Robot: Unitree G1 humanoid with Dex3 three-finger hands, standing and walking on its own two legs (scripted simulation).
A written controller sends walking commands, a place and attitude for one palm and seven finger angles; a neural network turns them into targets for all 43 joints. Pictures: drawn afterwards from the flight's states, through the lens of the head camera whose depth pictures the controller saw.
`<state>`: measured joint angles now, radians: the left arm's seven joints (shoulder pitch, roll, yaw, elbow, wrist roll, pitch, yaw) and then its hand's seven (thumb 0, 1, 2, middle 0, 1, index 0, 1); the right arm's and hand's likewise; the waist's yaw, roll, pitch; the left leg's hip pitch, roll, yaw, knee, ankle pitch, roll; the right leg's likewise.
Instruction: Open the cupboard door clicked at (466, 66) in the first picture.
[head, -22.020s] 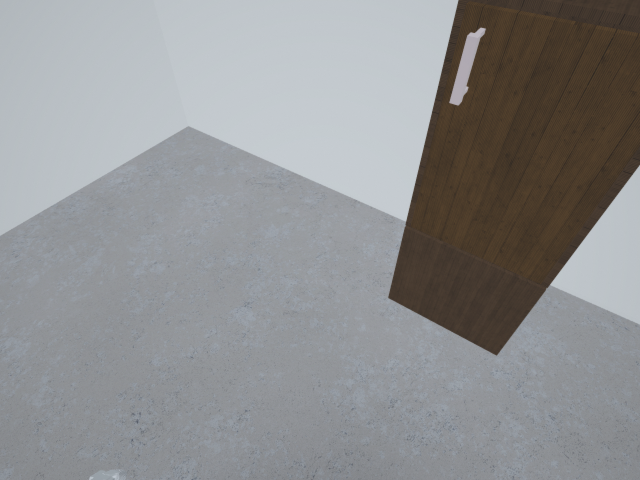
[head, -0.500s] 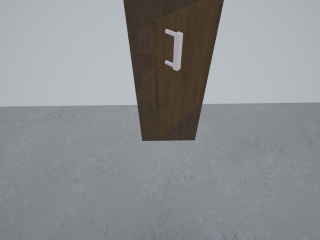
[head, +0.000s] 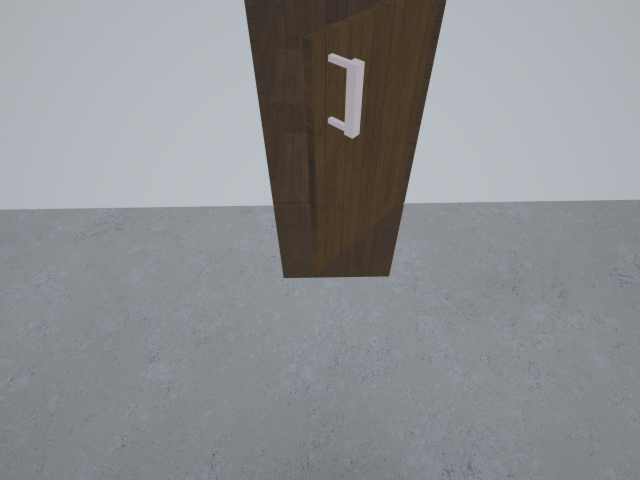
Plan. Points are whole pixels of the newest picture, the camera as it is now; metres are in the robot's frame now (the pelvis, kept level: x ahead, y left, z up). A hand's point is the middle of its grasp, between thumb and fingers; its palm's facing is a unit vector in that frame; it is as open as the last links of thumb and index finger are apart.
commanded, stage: look to check the result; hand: left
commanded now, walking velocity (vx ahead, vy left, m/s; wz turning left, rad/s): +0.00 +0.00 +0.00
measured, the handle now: (344, 96) +0.67 -0.01 +0.14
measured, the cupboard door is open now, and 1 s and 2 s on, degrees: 47 47 47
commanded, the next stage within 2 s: walk to a spot facing it in 0.10 s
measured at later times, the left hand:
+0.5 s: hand out of the picture +0.01 +0.17 -0.18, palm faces -0.03 -0.98 -0.20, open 7.3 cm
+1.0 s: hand out of the picture +0.12 +0.14 -0.16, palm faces -0.30 -0.92 -0.27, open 7.4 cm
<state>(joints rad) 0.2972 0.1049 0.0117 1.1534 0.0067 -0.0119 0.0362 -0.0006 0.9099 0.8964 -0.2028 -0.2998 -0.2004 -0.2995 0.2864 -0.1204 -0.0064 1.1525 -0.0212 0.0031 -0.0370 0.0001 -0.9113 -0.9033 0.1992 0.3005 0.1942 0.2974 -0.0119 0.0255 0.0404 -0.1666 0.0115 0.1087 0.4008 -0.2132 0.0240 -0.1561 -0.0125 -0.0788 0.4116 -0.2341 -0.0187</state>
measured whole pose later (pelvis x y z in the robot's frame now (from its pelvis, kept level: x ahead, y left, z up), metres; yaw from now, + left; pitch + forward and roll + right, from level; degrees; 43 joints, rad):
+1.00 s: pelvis +0.01 -0.03 +0.00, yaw -23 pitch +2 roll +2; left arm 0.23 0.18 0.08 0.94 0.02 0.02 0.02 0.00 0.91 0.90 -0.21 -0.30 -0.20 -0.30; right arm 0.02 -0.21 -0.07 0.89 -0.01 0.06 -0.04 0.00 -0.91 -0.90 0.20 0.30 0.19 0.30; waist 0.04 0.01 0.12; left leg -0.47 0.03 -0.03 1.03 -0.42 -0.07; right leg -0.24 0.10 0.13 0.46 -0.24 -0.08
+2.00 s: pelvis +0.13 -0.08 -0.01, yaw -61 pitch +1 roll -1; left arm 0.24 0.21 0.09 0.99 0.03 0.03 -0.05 0.01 0.91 0.90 -0.21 -0.30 -0.20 -0.30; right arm 0.25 -0.19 -0.03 0.88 -0.04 -0.06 -0.02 0.00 -0.91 -0.90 0.20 0.30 0.20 0.30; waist 0.00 -0.03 0.07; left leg -0.28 0.07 0.14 0.58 -0.32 0.02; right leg -0.42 0.02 0.04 1.08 -0.41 -0.02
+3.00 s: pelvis +0.26 -0.56 -0.02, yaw -81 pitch +0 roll +1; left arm 0.44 0.12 0.04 1.17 0.01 -0.04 0.00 0.00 0.91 0.90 -0.20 -0.30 -0.20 -0.30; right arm 0.09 -0.15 -0.04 0.96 -0.03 -0.08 -0.01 0.00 -0.91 -0.90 0.20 0.30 0.20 0.30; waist 0.05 -0.03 0.07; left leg -0.37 0.02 0.17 0.63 -0.27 0.08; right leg -0.27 0.02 -0.01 1.23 -0.41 -0.04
